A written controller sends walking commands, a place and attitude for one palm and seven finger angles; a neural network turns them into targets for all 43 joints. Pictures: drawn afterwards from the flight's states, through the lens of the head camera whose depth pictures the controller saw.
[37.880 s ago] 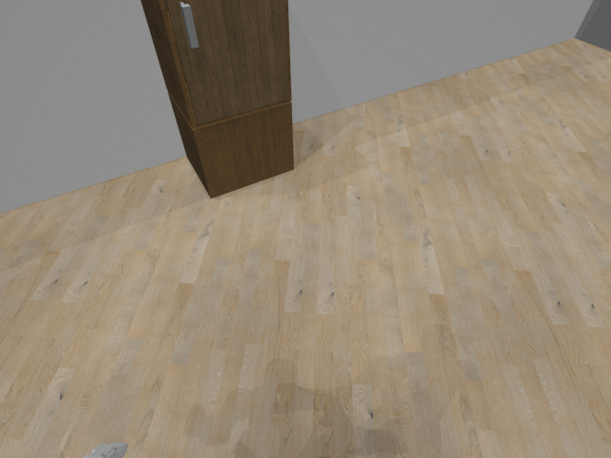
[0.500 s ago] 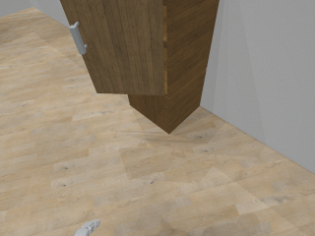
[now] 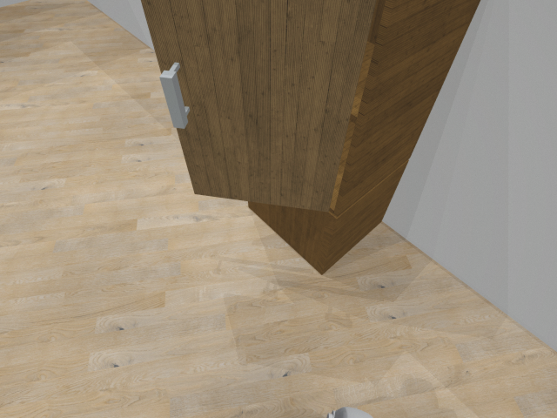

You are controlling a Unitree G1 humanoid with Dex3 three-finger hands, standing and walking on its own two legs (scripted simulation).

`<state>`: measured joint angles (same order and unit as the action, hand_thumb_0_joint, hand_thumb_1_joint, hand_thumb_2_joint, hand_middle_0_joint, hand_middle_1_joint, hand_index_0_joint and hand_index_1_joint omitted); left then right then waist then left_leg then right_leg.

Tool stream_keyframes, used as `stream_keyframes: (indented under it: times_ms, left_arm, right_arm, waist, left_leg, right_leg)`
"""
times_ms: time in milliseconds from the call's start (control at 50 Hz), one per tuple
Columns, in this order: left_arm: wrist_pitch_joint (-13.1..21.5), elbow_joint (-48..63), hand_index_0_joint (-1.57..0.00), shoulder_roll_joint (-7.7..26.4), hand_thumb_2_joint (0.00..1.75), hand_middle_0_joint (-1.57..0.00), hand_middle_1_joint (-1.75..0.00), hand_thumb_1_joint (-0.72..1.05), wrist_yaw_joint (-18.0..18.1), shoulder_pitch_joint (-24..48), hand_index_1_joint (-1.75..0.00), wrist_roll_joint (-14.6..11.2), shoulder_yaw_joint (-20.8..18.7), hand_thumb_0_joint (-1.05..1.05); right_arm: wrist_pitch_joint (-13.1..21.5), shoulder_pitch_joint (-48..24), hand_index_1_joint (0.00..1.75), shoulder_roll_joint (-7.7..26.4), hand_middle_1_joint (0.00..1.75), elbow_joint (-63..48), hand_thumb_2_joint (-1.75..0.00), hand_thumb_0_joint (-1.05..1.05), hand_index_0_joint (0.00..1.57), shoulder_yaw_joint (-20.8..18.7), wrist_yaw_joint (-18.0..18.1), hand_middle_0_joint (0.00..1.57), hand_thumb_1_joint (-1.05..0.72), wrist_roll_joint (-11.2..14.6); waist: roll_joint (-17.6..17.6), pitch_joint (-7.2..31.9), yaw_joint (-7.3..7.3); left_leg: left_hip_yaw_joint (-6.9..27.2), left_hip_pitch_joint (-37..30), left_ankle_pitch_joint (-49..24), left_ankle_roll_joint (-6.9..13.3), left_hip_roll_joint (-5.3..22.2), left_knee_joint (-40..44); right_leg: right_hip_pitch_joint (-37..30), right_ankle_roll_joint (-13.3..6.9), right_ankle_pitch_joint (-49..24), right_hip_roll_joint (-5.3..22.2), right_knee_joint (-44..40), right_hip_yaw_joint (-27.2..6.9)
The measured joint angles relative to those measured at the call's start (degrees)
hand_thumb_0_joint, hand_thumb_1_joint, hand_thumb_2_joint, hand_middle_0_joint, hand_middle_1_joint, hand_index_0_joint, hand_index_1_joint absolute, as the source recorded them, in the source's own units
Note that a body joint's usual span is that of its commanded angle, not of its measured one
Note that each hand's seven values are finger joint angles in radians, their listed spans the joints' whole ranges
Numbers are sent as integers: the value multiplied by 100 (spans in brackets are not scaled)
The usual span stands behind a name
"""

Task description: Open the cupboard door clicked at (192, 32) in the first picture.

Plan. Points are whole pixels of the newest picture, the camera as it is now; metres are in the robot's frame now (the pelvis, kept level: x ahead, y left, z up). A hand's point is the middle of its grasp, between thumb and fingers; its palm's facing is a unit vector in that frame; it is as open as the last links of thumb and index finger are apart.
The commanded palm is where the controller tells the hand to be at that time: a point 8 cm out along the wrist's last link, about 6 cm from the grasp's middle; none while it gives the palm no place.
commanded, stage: take the last steps up to it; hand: left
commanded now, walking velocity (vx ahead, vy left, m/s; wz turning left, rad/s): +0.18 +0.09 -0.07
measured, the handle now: (178, 95) +0.71 +0.30 +0.03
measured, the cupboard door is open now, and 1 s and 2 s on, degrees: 39 39 39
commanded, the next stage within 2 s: come to a stop and stand still in 0.06 s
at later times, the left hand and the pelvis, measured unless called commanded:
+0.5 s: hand (174, 364) +0.21 +0.21 -0.18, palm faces +0.02 -0.98 -0.21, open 7.3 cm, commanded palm none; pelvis +0.13 +0.03 -0.01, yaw -2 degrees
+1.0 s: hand (182, 393) +0.17 +0.18 -0.17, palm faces -0.01 -0.97 -0.24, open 7.4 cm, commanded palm none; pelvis +0.12 +0.00 -0.01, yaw -3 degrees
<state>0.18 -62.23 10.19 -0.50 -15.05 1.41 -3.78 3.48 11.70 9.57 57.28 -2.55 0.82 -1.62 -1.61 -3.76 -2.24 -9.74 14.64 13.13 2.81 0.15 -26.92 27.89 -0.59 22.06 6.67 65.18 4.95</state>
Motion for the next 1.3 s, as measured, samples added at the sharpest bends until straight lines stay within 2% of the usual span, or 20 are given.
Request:
stream_keyframes:
  times_ms: [80, 160, 180, 200, 240, 300, 400, 460, 500, 560, 620, 700, 760, 800, 860, 900, 940, 980, 1080, 1300]
  left_arm:
    - [36, 251, -20, -106, 90, -20, -30, 92, 23, 352, -30, 1, 30, 1]
    - [98, 436, -20, -123, 90, -20, -30, 93, 8, 608, -30, 10, 54, 1]
    - [141, 485, -20, -109, 90, -20, -30, 93, 1, 623, -30, 15, 63, 1]
    - [205, 520, -20, -98, 90, -20, -30, 93, 11, 637, -30, 22, 69, 1]
    - [272, 508, -20, -170, 90, -20, -30, 92, 70, 701, -30, -14, 116, 1]
    - [227, 452, -20, -231, 90, -20, -30, 92, 171, 721, -30, -26, 188, 0]
    - [66, 354, -20, -142, 90, -21, -30, 93, 243, 763, -30, -61, 132, 0]
    - [-56, 344, -20, -83, 90, -21, -30, 93, 229, 724, -30, -94, 118, 0]
    - [-170, 364, -20, 4, 90, -21, -30, 93, 236, 691, -30, -116, 97, 0]
    - [-317, 371, -20, 100, 90, -21, -30, 92, 235, 694, -30, -121, 44, 0]
    - [-351, 405, -20, 135, 90, -20, -30, 92, 218, 700, -30, -125, 10, 0]
    - [-325, 478, -20, 144, 90, -20, -30, 92, 180, 629, -30, -110, 25, 1]
    - [-199, 568, -20, 179, 90, -20, -30, 91, 207, 444, -30, -72, 77, 1]
    - [-111, 647, -20, 86, 90, -20, -30, 91, 293, 287, -30, -20, 150, 1]
    - [8, 777, -20, -47, 90, -20, -30, 91, 342, 38, -30, 28, 228, 1]
    - [25, 842, -20, -85, 90, -20, -30, 91, 356, -82, -30, 32, 265, 1]
    - [2, 861, -20, -90, 90, -21, -30, 91, 345, -155, -30, -1, 314, 1]
    - [-73, 802, -20, -77, 90, -21, -30, 91, 331, -115, -30, -39, 336, 1]
    - [-64, 714, -20, -107, 90, -21, -30, 92, 271, -111, -30, -55, 412, 1]
    - [51, 271, -20, 0, 90, -21, -30, 92, 207, -247, -30, -84, 476, 1]
  right_arm:
    - [-38, 296, 30, 48, 30, 194, -89, 0, 20, 28, -20, 20, -94, -8]
    - [-152, 579, 30, 52, 30, 408, -89, 0, 20, 57, -58, 20, -93, -5]
    - [-177, 665, 30, 41, 30, 459, -89, 0, 20, 67, -65, 20, -93, 11]
    - [-206, 730, 30, 33, 30, 507, -89, 0, 20, 74, -72, 20, -92, 37]
    - [-333, 680, 30, 81, 30, 604, -89, 0, 20, 69, -63, 20, -92, 79]
    - [-477, 491, 30, 69, 30, 648, -89, 0, 20, 71, -5, 20, -92, 138]
    - [-508, 213, 30, -53, 30, 490, -89, 0, 20, 66, 15, 20, -91, 162]
    - [-489, 127, 30, -27, 30, 379, -89, 0, 20, 31, 14, 20, -91, 126]
    - [-504, 56, 30, -69, 30, 327, -89, 0, 20, 16, 34, 20, -91, 83]
    - [-490, -46, 30, -100, 30, 195, -89, 0, 20, 21, 108, 20, -92, 18]
    - [-482, -152, 30, -44, 30, 91, -89, 0, 20, 14, 128, 20, -92, -9]
    - [-479, -259, 30, 78, 30, 23, -89, 0, 20, -25, 112, 20, -91, 1]
    - [-494, -251, 30, 164, 30, -19, -89, 0, 20, -54, 78, 20, -91, 95]
    - [-546, -264, 30, 291, 30, -191, -89, 0, 20, -111, 14, 20, -91, 129]
    - [-564, -206, 30, 384, 30, -427, -89, 0, 20, -151, -29, 20, -91, 127]
    - [-545, -138, 30, 362, 30, -525, -89, 0, 20, -123, -23, 20, -91, 134]
    - [-482, -55, 30, 310, 30, -559, -89, 0, 20, -66, -27, 20, -91, 134]
    - [-428, 12, 30, 208, 30, -490, -89, 0, 20, 19, -27, 20, -91, 100]
    - [-446, 141, 30, 39, 30, -273, -89, 0, 20, 213, -53, 20, -91, 76]
    - [-313, 396, 30, 99, 30, 313, -89, 0, 20, 297, -23, 20, -92, 100]
  waist:
    - [110, 25, 90]
    - [198, 8, 192]
    - [191, 19, 205]
    - [185, 32, 208]
    - [364, -47, 271]
    - [383, -94, 332]
    - [144, -137, 321]
    - [170, -129, 297]
    - [58, -105, 254]
    - [44, -95, 248]
    - [150, -121, 243]
    - [282, -104, 220]
    - [262, -4, 151]
    - [456, 3, 161]
    - [573, 30, 226]
    - [528, 71, 242]
    - [487, 133, 267]
    - [356, 173, 241]
    - [302, 313, 174]
    - [200, 303, 239]
  left_leg:
    - [-56, -499, 31, 33, -109, 462]
    - [-91, -802, 429, -47, -126, 275]
    - [-98, -811, 622, -81, -126, 58]
    - [-84, -719, 843, -113, -110, -308]
    - [214, -349, 1498, -234, -7, -1368]
    - [540, 172, 1726, -368, 38, -2179]
    - [655, 292, 989, -526, 133, -1174]
    - [634, 125, -236, -428, 270, -406]
    - [546, 138, 127, -308, 233, -590]
    - [536, 157, 356, -248, 245, -594]
    - [591, 162, 233, -270, 300, -448]
    - [610, 190, 127, -340, 377, -325]
    - [548, 346, 226, -456, 390, -580]
    - [715, 603, 625, -403, 441, -1158]
    - [834, 798, 1033, -265, 283, -1910]
    - [760, 653, 968, -217, 154, -1701]
    - [705, 341, 475, -162, 91, -1063]
    - [680, 254, 464, -130, 35, -1000]
    - [679, 132, 274, -171, 39, -584]
    - [630, -104, -37, -243, 71, 30]
  right_leg:
    - [67, 32, -234, -66, -1272, 151]
    - [-374, 2, -595, -199, -2551, 237]
    - [-589, -22, -771, -226, -2922, 239]
    - [-692, -204, -948, -243, -3075, 203]
    - [-782, -317, -755, -339, -2919, 298]
    - [-1025, -239, -699, -388, -3230, 320]
    - [-1265, -111, -783, -328, -3563, 217]
    - [-1240, 9, -560, -362, -3261, 208]
    - [-1102, 72, -106, -326, -2827, 80]
    - [-757, 89, 818, -512, -1599, -229]
    - [-672, 125, 965, -655, -1128, -328]
    - [-1016, 122, 612, -662, -1971, -248]
    - [-1532, 93, -555, -610, -3330, -287]
    - [-1470, -25, -248, -769, -3247, -280]
    - [-1463, -146, -73, -861, -3130, -268]
    - [-1497, -169, -41, -850, -3055, -275]
    - [-1511, -157, 41, -863, -2915, -249]
    - [-1557, -130, 59, -806, -2870, -265]
    - [-1674, -168, -198, -825, -3303, -271]
    - [-1856, -219, -494, -874, -3856, -329]
